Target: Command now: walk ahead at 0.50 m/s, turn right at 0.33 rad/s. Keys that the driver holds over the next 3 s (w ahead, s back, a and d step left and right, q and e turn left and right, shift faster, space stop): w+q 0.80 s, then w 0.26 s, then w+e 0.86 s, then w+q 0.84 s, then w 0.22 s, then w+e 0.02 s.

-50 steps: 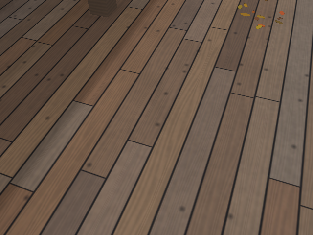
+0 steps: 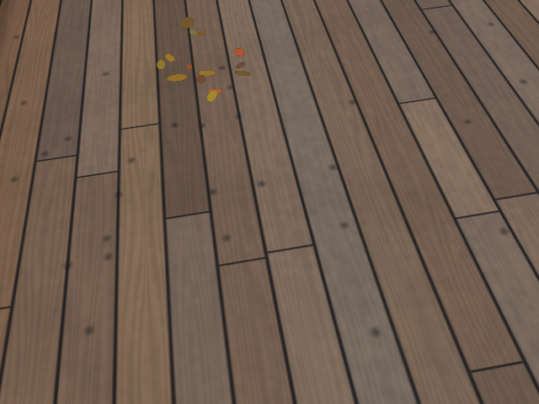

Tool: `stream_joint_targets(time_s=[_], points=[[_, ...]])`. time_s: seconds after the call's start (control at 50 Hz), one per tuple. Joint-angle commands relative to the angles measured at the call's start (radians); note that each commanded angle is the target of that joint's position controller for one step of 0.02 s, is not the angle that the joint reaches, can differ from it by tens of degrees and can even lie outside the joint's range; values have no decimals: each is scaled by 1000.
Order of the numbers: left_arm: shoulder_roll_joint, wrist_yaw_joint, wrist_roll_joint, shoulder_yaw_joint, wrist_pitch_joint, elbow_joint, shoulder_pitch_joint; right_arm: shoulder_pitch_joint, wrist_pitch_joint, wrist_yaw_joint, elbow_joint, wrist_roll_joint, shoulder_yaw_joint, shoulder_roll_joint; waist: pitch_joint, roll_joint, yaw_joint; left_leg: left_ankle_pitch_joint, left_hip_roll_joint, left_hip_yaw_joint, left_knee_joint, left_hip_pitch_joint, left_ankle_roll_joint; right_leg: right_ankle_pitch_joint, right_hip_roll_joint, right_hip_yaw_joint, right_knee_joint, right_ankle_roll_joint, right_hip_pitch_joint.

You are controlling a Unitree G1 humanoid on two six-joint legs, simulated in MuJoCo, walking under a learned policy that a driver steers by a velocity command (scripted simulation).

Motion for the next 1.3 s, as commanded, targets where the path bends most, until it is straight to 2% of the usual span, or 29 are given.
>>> stream_joint_targets(time_s=[0.02, 0.1, 0.2, 0.26, 0.3, 0.32, 0.34, 0.36, 0.38, 0.4, 0.42, 0.5, 0.62, 0.72, 0.76, 0.78, 0.8, 0.82, 0.84, 0.86, 0.9, 0.94, 1.02, 1.08, 1.18, 1.22, 1.26, 1.28, 1.3], points=[[146, 20, -1, 36, -25, -59, -36, 6, 1, 4, -38, -1, -7, -47, -74, -90, -21, 197, 4, 19, -172, -3, -23, 282, -231, 161, -170, -153, 52], [162, 20, -1, 33, -31, -14, 22, -112, -6, 25, -57, 22, 8, -31, -27, -106, 44, 397, -19, 45, -376, 41, 2, 162, -244, 113, -194, -115, 75], [177, 19, 1, 37, -23, 45, 75, -185, -13, 56, -98, 32, 9, -47, 30, -86, 69, 277, -36, 42, -460, -87, 71, 249, -334, 105, -152, -102, 294], [196, 29, 2, 43, -10, 50, 46, -123, -12, 71, -98, 31, 2, -63, -16, -106, 23, 147, -91, 80, -475, 17, 120, 572, -337, 46, -51, -66, 346], [202, 38, 5, 41, 2, 37, 10, 82, -5, 61, -48, 23, -32, -120, -156, -98, -90, 163, -170, 139, -501, 320, 168, 887, -277, -31, 212, -23, 305], [179, 47, 18, 28, 0, 15, 11, 235, -1, 52, -25, 20, -51, -177, -263, -35, -153, 224, -54, -36, -485, 609, 227, 687, -243, -60, 475, 14, 109], [79, 33, 29, -3, -23, -13, 126, 299, -1, 50, -21, 21, -71, -265, -375, 217, -94, 72, 185, -553, -553, 971, 418, -33, -40, -70, 874, 103, -318], [120, 19, 18, -4, -52, -5, 82, 324, 3, 50, -11, 39, -50, -176, -416, 182, -133, -69, 210, -737, -679, 1050, 419, -361, -29, 67, 967, 99, -471], [166, 4, -17, 7, -73, -40, -18, 266, 9, 42, -26, 35, -39, -144, -268, 118, -141, -101, 189, -608, -702, 942, 371, -296, -88, 84, 977, 86, -551], [161, 3, -17, 3, -86, -56, -82, 209, 14, 37, -43, 27, -37, -135, -179, 12, -123, -38, 152, -504, -716, 798, 344, -226, -129, 65, 915, 79, -539], [156, 7, 5, 6, -90, -63, -111, 164, 19, 35, -54, 24, -31, -119, -108, -46, -91, 67, 117, -428, -736, 667, 330, -184, -156, 50, 825, 86, -508], [125, 19, 27, 8, -58, -63, -62, 122, 19, 21, -70, 20, -25, -111, -79, 21, -19, 294, 47, -295, -791, 460, 337, -128, -186, 20, 652, 142, -387], [70, 17, 19, -13, -61, -109, -275, 204, 38, -9, -31, 36, -38, -147, -54, 42, -95, 253, -41, -199, -767, 359, 258, 236, -112, -8, 242, 181, -273], [117, 0, 0, 7, -80, -128, -338, 254, 58, -17, -9, 42, -40, -140, -55, 70, -100, 166, 11, -343, -660, 496, 231, 179, -86, 39, 98, 147, -228], [140, 1, -2, 23, -89, -109, -260, 227, 64, -18, -16, 38, -41, -134, -71, 96, -49, 209, 11, -375, -586, 510, 208, 122, -88, 26, 55, 107, -120], [166, 8, 6, 37, -93, -90, -167, 215, 63, -14, -26, 34, -31, -105, -132, 87, 0, 250, -33, -344, -481, 478, 179, 127, -119, 32, 33, 71, 39], [218, 18, 22, 53, -94, -79, -18, 211, 58, -10, -47, 19, -10, -49, -269, -3, 64, 136, -91, -265, -223, 361, 143, 77, -280, 177, 60, 3, 295], [289, 14, 29, 72, -79, -36, 75, 360, 48, -9, -67, 42, 11, 11, -393, -326, 9, -319, -227, -123, 86, 19, 77, -110, -495, 614, 1, -165, 610], [205, 6, 3, 57, -74, -37, 77, 366, 44, -12, -40, 50, -1, -78, -338, -273, 27, -350, -151, -136, 224, -109, 64, -328, -515, 741, -58, -166, 580], [145, 7, 2, 41, -71, -39, 42, 263, 47, -11, -42, 45, -16, -129, -201, -168, 54, -254, -121, -129, 263, -139, 57, -323, -464, 597, -79, -123, 459], [113, 4, 15, 25, -61, -31, -33, 148, 43, -9, -72, 23, -16, -109, -62, -86, 28, -144, -72, -86, 203, -109, 48, -89, -380, 389, -116, -99, 249], [92, 3, 19, 17, -65, -18, -52, 152, 42, 2, -77, 31, -13, -74, -42, -133, -12, -108, -41, -65, 126, -39, 49, 27, -328, 279, -160, -95, 154], [142, 2, -1, 29, -68, 20, -39, 86, 41, 12, -97, 16, 10, -21, -32, -121, -17, -32, -12, -8, -78, -29, 32, 170, -329, 174, -218, -131, 112], [169, 4, -11, 34, -58, 43, -17, -13, 27, 22, -114, 17, 23, -5, -22, -107, 15, 131, -19, 26, -276, 39, 31, 205, -296, 93, -227, -110, 85], [199, 8, -28, 38, -33, 90, 71, -128, 5, 37, -152, 29, 12, -39, -7, -117, 34, 194, -72, 31, -462, 149, 36, 188, -321, 129, -171, -81, 118], [211, 14, -29, 41, -22, 97, 65, -82, -2, 38, -142, 29, -1, -66, -25, -123, -13, 172, -84, 35, -524, 254, 57, 201, -330, 148, -112, -54, 128], [165, 16, -16, 23, -23, 93, 60, 125, -2, 20, -88, 15, -40, -138, -154, -94, -121, 164, -49, 15, -547, 593, 110, 279, -241, 84, 147, 4, 30], [81, 17, 17, -7, -28, 56, 60, 297, 5, 6, -73, -2, -60, -221, -323, 69, -182, 177, 178, -212, -521, 870, 171, -37, -154, 18, 482, 53, -163], [33, 19, -18, -20, -41, 44, 182, 313, 18, 13, -57, -8, -63, -247, -415, 323, -122, -78, 334, -600, -654, 1022, 296, -434, -70, 19, 743, 84, -441]])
